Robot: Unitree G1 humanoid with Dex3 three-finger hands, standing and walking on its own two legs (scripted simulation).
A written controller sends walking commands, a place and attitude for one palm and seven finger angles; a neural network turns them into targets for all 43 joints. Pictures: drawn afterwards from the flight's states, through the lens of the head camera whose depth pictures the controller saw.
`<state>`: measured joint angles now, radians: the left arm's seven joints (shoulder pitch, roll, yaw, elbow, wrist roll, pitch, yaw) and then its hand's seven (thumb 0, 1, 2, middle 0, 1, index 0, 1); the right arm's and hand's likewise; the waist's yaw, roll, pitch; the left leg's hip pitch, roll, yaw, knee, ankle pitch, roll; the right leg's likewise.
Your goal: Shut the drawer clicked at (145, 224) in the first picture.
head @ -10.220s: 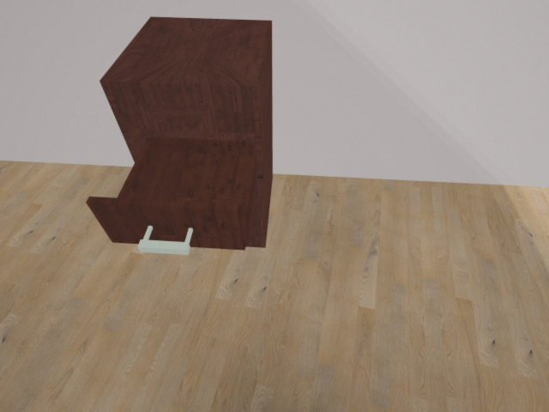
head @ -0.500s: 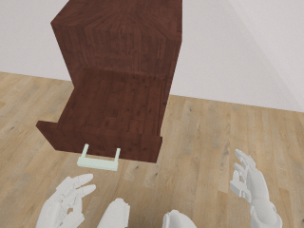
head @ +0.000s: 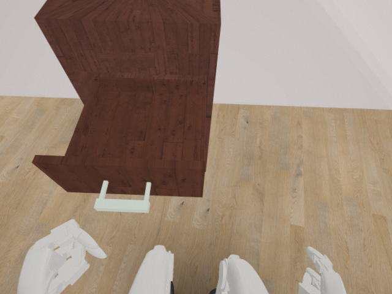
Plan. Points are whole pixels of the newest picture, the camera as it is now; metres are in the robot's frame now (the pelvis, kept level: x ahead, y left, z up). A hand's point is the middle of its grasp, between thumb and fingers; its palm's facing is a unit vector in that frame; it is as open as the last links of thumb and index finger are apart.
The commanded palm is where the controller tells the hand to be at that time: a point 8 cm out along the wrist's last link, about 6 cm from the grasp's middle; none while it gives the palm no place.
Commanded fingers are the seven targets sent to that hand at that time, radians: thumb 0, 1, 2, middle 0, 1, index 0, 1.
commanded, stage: raise the hand and make a fist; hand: left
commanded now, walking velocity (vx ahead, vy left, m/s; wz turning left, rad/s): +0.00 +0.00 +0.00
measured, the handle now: (124, 196) +0.34 +0.20 -0.10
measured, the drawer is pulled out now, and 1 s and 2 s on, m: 0.30 0.30 0.30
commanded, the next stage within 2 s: bring the fist close to the handle in 0.92 s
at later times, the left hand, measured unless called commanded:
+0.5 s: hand (104, 279) +0.16 +0.17 +0.00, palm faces -0.02 -1.00 +0.08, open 3.2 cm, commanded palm +0.13 +0.22 +0.00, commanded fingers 0.00 0.90 0.90 -1.40 -1.60 -1.40 -1.60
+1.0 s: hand (107, 269) +0.17 +0.16 +0.01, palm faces +0.04 -1.00 +0.03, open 3.3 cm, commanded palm +0.13 +0.21 +0.00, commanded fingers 0.00 0.90 0.90 -1.40 -1.60 -1.40 -1.60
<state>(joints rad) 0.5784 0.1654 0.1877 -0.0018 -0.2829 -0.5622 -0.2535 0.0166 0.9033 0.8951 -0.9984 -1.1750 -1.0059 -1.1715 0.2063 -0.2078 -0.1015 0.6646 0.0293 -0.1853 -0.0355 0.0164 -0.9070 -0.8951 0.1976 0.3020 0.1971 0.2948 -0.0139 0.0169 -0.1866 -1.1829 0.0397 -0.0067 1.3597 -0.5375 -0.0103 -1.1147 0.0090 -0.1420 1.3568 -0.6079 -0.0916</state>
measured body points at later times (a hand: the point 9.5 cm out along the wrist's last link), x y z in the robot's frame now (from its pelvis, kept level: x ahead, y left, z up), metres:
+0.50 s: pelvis -0.01 +0.05 -0.03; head +0.09 +0.08 +0.41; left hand +0.15 +0.22 +0.00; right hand +0.24 -0.14 -0.08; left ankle +0.06 +0.13 -0.60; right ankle +0.03 -0.07 -0.60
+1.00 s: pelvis +0.01 +0.04 -0.03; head +0.12 +0.06 +0.41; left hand +0.17 +0.22 +0.01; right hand +0.24 -0.17 -0.11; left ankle +0.06 +0.13 -0.60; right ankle +0.03 -0.07 -0.60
